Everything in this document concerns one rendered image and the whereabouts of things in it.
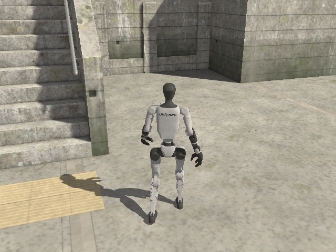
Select stairs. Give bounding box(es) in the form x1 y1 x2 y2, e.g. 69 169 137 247
0 0 92 170

